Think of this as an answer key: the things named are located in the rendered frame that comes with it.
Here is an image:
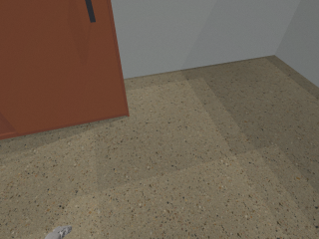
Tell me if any left robot hand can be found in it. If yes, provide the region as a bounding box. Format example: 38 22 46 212
44 225 73 239

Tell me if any wardrobe door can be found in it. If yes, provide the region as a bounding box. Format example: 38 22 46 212
0 113 16 134
0 0 127 133

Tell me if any handle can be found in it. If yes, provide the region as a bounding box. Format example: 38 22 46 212
85 0 96 23

